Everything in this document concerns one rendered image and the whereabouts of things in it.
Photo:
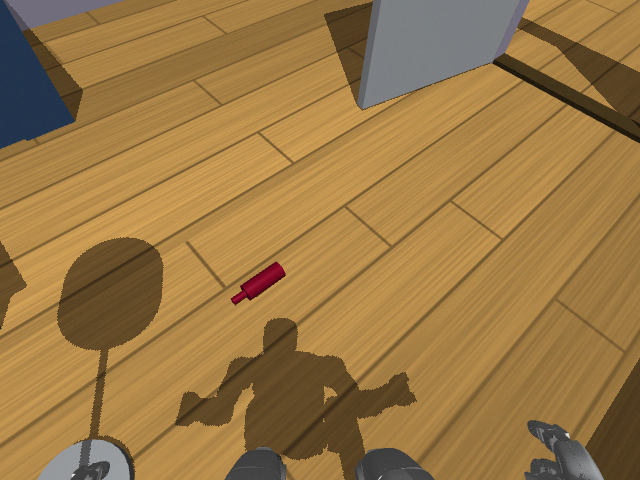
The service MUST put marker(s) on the left robot hand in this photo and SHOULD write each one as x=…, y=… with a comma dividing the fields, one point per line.
x=95, y=471

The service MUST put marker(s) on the right robot hand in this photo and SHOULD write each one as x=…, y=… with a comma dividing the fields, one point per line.
x=573, y=460

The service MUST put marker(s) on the sofa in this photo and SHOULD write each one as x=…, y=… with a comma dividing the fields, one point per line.
x=30, y=105

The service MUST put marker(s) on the bottle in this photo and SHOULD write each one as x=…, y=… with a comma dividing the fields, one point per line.
x=260, y=282

